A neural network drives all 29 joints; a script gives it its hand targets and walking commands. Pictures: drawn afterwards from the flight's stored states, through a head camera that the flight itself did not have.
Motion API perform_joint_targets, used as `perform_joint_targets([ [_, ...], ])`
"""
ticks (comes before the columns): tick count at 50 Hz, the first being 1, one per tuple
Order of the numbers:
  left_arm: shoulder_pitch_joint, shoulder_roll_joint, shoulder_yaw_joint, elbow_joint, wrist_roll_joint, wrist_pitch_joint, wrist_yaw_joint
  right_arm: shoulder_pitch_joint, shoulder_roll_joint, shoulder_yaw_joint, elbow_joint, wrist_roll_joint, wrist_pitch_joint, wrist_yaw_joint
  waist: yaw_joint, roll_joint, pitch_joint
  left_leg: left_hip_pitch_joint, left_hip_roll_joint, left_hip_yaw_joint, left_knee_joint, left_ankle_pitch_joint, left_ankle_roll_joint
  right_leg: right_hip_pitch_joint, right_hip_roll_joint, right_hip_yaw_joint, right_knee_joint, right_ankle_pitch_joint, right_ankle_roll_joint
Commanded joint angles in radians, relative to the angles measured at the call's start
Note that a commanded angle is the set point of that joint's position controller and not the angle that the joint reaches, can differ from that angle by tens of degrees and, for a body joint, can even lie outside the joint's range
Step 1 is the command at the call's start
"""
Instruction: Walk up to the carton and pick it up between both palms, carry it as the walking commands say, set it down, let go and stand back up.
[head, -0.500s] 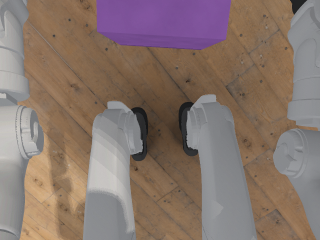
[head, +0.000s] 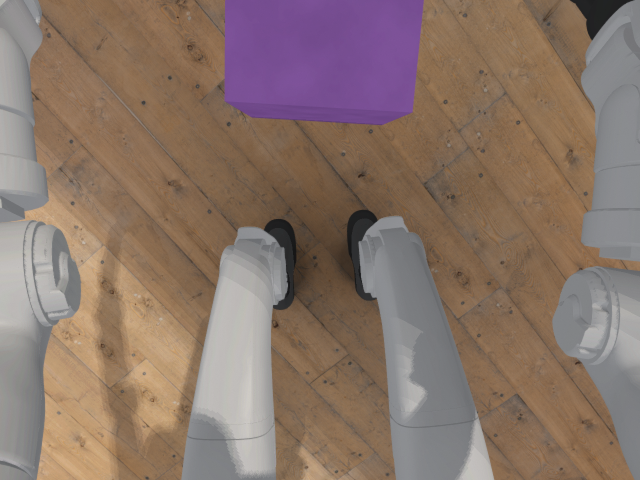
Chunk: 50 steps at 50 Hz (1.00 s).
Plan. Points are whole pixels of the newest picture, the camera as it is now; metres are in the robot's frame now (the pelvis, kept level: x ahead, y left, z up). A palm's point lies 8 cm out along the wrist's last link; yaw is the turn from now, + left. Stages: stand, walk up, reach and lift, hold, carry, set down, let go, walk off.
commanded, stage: set down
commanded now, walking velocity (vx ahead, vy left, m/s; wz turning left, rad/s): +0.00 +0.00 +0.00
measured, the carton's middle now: (320, 68) +0.54 -0.02 -0.48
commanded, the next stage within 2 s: let go in 0.26 s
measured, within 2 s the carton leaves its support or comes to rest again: neither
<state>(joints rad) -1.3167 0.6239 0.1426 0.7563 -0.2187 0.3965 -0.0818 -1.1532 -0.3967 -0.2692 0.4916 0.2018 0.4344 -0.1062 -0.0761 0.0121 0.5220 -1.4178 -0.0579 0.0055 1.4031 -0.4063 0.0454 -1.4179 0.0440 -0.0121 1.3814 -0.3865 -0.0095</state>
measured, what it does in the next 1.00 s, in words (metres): rises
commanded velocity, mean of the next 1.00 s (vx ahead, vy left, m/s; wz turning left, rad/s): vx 0.00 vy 0.00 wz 0.00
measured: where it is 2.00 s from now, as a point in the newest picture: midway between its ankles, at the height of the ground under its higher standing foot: (323, 275)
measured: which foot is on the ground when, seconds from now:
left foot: down 0.00-1.00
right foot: down 0.00-1.00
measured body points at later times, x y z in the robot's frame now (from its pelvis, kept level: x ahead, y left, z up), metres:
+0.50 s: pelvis +0.03 +0.00 +0.09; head +0.34 -0.01 +0.40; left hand +0.49 +0.22 -0.05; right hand +0.43 -0.27 -0.05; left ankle +0.12 +0.09 -0.57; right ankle +0.13 -0.11 -0.57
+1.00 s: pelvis +0.10 -0.02 +0.15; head +0.16 -0.01 +0.60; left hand +0.33 +0.21 +0.06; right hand +0.29 -0.25 +0.07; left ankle +0.12 +0.09 -0.57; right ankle +0.13 -0.11 -0.57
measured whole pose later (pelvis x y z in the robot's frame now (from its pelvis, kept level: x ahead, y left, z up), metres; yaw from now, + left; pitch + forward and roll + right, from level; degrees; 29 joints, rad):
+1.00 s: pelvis +0.10 -0.02 +0.15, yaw +0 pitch +1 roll +0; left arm 0.00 0.20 0.13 0.59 0.06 0.10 -0.06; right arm 0.10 -0.19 -0.05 0.49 0.00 0.12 0.08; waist -0.05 -0.01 0.10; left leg -0.36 -0.03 -0.03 0.66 -0.31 0.01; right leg -0.37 0.06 0.00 0.64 -0.29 -0.05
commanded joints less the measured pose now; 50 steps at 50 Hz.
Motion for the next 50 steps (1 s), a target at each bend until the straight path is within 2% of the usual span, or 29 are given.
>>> perform_joint_targets([
  [1, -0.289, 0.200, 0.041, -0.106, 0.025, -0.045, -0.010, -0.237, -0.155, -0.033, -0.098, -0.004, -0.058, 0.019, -0.030, 0.045, -1.939, 0.630, 0.008, -0.047, -0.215, 0.268, -0.033, 0.597, 0.001, 0.001, -0.212, 0.298, 0.017],
  [2, -0.295, 0.175, 0.040, -0.074, 0.027, -0.053, -0.016, -0.208, -0.144, -0.033, -0.021, 0.007, -0.063, 0.029, -0.017, 0.093, -1.856, 0.633, 0.011, -0.042, -0.230, 0.274, -0.039, 0.551, -0.005, 0.019, -0.236, 0.298, 0.008],
  [3, -0.260, 0.164, 0.048, -0.062, 0.048, -0.061, -0.013, -0.178, -0.165, -0.072, -0.020, -0.022, -0.080, 0.031, -0.046, 0.119, -1.898, 0.707, 0.016, -0.057, -0.242, 0.311, -0.044, 0.545, 0.003, 0.005, -0.235, 0.309, 0.012],
  [4, -0.239, 0.155, 0.063, 0.004, 0.060, -0.074, -0.009, -0.190, -0.131, -0.039, 0.017, -0.015, -0.095, 0.042, -0.017, 0.081, -1.852, 0.693, 0.015, -0.056, -0.248, 0.309, -0.045, 0.523, 0.001, -0.005, -0.252, 0.297, 0.022],
  [6, -0.265, 0.123, 0.054, -0.002, 0.069, -0.104, -0.014, -0.165, -0.124, -0.059, 0.048, -0.035, -0.132, 0.054, -0.046, 0.121, -1.844, 0.738, 0.027, -0.069, -0.271, 0.341, -0.054, 0.510, -0.002, -0.007, -0.279, 0.314, 0.020],
  [8, -0.261, 0.135, 0.091, -0.011, 0.090, -0.142, -0.008, -0.205, -0.133, -0.074, -0.009, -0.058, -0.168, 0.059, -0.043, 0.075, -1.882, 0.739, 0.020, -0.067, -0.267, 0.369, -0.054, 0.562, 0.001, -0.004, -0.294, 0.361, 0.027],
  [9, -0.302, 0.130, 0.074, -0.048, 0.078, -0.150, -0.003, -0.196, -0.151, -0.088, 0.015, -0.063, -0.178, 0.061, -0.070, 0.077, -1.875, 0.756, 0.023, -0.076, -0.287, 0.358, -0.056, 0.566, -0.002, -0.013, -0.297, 0.339, 0.026],
  [10, -0.286, 0.102, 0.073, -0.015, 0.079, -0.160, 0.003, -0.240, -0.141, -0.086, 0.004, -0.076, -0.191, 0.062, -0.056, 0.039, -1.809, 0.727, 0.023, -0.082, -0.304, 0.370, -0.057, 0.547, 0.002, -0.022, -0.309, 0.337, 0.028],
  [13, -0.229, 0.061, 0.073, 0.033, 0.120, -0.156, 0.016, -0.144, -0.152, -0.098, 0.086, -0.122, -0.198, 0.078, -0.077, 0.087, -1.745, 0.722, 0.026, -0.071, -0.346, 0.260, -0.075, 0.554, -0.002, -0.023, -0.350, 0.241, 0.015],
  [14, -0.119, 0.041, 0.080, 0.029, 0.128, -0.158, 0.022, -0.060, -0.131, -0.077, 0.049, -0.130, -0.200, 0.080, -0.076, 0.051, -1.804, 0.791, 0.026, -0.079, -0.363, 0.333, -0.072, 0.614, 0.004, -0.028, -0.363, 0.298, 0.019],
  [15, -0.053, 0.015, 0.064, 0.011, 0.139, -0.155, 0.024, 0.046, -0.139, -0.068, 0.055, -0.139, -0.204, 0.093, -0.059, 0.102, -1.811, 0.836, 0.022, -0.071, -0.373, 0.382, -0.081, 0.639, 0.000, -0.018, -0.375, 0.331, 0.008],
  [16, 0.009, 0.001, 0.068, -0.006, 0.152, -0.155, 0.045, 0.093, -0.180, -0.075, 0.031, -0.153, -0.211, 0.107, -0.056, 0.051, -1.874, 0.929, 0.017, -0.087, -0.377, 0.456, -0.076, 0.646, 0.010, -0.031, -0.372, 0.341, 0.012],
  [18, 0.087, -0.017, 0.068, -0.088, 0.174, -0.157, 0.075, 0.172, -0.199, -0.061, -0.028, -0.156, -0.219, 0.128, -0.055, 0.069, -1.847, 0.940, 0.020, -0.077, -0.400, 0.423, -0.074, 0.678, 0.010, -0.021, -0.403, 0.342, 0.002],
  [19, 0.143, -0.040, 0.090, -0.107, 0.186, -0.160, 0.093, 0.177, -0.175, -0.029, -0.043, -0.148, -0.221, 0.141, 0.007, 0.046, -1.835, 0.947, 0.015, -0.078, -0.418, 0.436, -0.073, 0.688, 0.019, -0.026, -0.403, 0.325, 0.006],
  [20, 0.263, -0.056, 0.083, -0.215, 0.197, -0.174, 0.106, 0.329, -0.194, -0.021, -0.136, -0.152, -0.232, 0.149, 0.003, 0.046, -1.943, 1.037, 0.007, -0.068, -0.424, 0.515, -0.072, 0.822, 0.024, -0.009, -0.424, 0.427, 0.000],
  [22, 0.283, -0.036, 0.075, -0.336, 0.178, -0.179, 0.128, 0.314, -0.225, 0.013, -0.246, -0.109, -0.238, 0.161, 0.020, -0.027, -1.908, 1.067, 0.005, -0.074, -0.454, 0.515, -0.058, 0.873, 0.022, -0.003, -0.446, 0.431, 0.006],
  [25, 0.471, -0.086, 0.064, -0.459, 0.182, -0.203, 0.133, 0.506, -0.171, 0.069, -0.323, -0.082, -0.247, 0.176, 0.051, -0.039, -1.908, 1.089, 0.006, -0.060, -0.486, 0.498, -0.042, 1.034, 0.014, 0.017, -0.470, 0.458, 0.011],
  [26, 0.523, -0.121, 0.034, -0.517, 0.159, -0.209, 0.130, 0.566, -0.187, 0.057, -0.355, -0.103, -0.253, 0.170, 0.017, -0.039, -1.900, 1.108, 0.005, -0.063, -0.493, 0.519, -0.053, 1.085, 0.010, 0.030, -0.493, 0.503, 0.003],
  [28, 0.461, -0.136, 0.033, -0.552, 0.134, -0.230, 0.119, 0.517, -0.157, 0.070, -0.344, -0.074, -0.261, 0.169, 0.016, -0.032, -1.802, 1.016, 0.013, -0.045, -0.491, 0.469, -0.041, 1.091, 0.000, 0.050, -0.484, 0.486, 0.000],
  [32, 0.709, -0.167, 0.037, -0.567, 0.183, -0.249, 0.113, 0.767, -0.091, 0.044, -0.348, -0.122, -0.276, 0.166, -0.001, -0.013, -1.680, 1.041, 0.021, -0.046, -0.552, 0.370, -0.037, 1.192, -0.010, 0.047, -0.525, 0.424, 0.009],
  [33, 0.854, -0.201, 0.037, -0.497, 0.201, -0.258, 0.106, 0.906, -0.082, 0.052, -0.302, -0.132, -0.286, 0.166, 0.004, -0.013, -1.562, 1.040, 0.023, -0.040, -0.562, 0.357, -0.045, 1.187, -0.018, 0.058, -0.547, 0.424, 0.010],
  [34, 0.839, -0.208, 0.025, -0.486, 0.202, -0.272, 0.102, 0.862, -0.059, 0.064, -0.308, -0.119, -0.301, 0.169, 0.006, 0.000, -1.446, 0.980, 0.023, -0.040, -0.579, 0.337, -0.042, 1.156, -0.023, 0.067, -0.556, 0.423, 0.007],
  [35, 0.895, -0.262, 0.007, -0.386, 0.199, -0.274, 0.096, 0.927, -0.032, 0.070, -0.175, -0.135, -0.299, 0.175, 0.013, 0.000, -1.245, 0.906, 0.028, -0.037, -0.606, 0.241, -0.049, 1.067, -0.032, 0.068, -0.582, 0.332, 0.010],
  [36, 1.061, -0.292, -0.006, -0.380, 0.218, -0.288, 0.089, 1.085, 0.008, 0.097, -0.175, -0.152, -0.317, 0.174, -0.007, -0.036, -1.203, 0.958, 0.029, -0.038, -0.646, 0.240, -0.045, 1.109, -0.033, 0.069, -0.629, 0.353, 0.016],
  [38, 1.087, -0.317, -0.003, -0.264, 0.231, -0.295, 0.083, 1.087, 0.063, 0.133, -0.061, -0.150, -0.329, 0.185, 0.023, 0.006, -0.890, 0.950, 0.045, -0.053, -0.696, 0.189, -0.052, 0.956, -0.047, 0.059, -0.673, 0.274, 0.012],
  [41, 1.035, -0.295, 0.046, -0.139, 0.260, -0.293, 0.062, 0.984, 0.098, 0.174, 0.001, -0.168, -0.324, 0.187, 0.037, -0.034, -0.534, 0.841, 0.049, -0.038, -0.760, -0.032, -0.036, 0.914, -0.061, 0.087, -0.814, -0.020, 0.013],
  [45, 1.149, -0.285, 0.033, -0.221, 0.274, -0.312, 0.033, 1.081, 0.079, 0.173, -0.066, -0.202, -0.334, 0.179, 0.046, -0.048, -0.541, 0.986, 0.051, -0.027, -0.847, -0.029, -0.020, 1.095, -0.055, 0.069, -0.895, -0.033, 0.022],
  [49, 1.317, -0.298, 0.019, -0.389, 0.293, -0.350, 0.020, 1.236, 0.061, 0.171, -0.229, -0.215, -0.381, 0.168, 0.040, -0.019, -0.671, 1.176, 0.034, -0.017, -0.900, 0.167, -0.030, 1.256, -0.043, 0.047, -0.928, 0.208, 0.031],
  [50, 1.312, -0.309, -0.003, -0.387, 0.274, -0.353, 0.019, 1.202, 0.064, 0.165, -0.237, -0.227, -0.381, 0.163, 0.042, -0.049, -0.663, 1.176, 0.031, -0.026, -0.912, 0.186, -0.026, 1.256, -0.041, 0.039, -0.921, 0.224, 0.034],
])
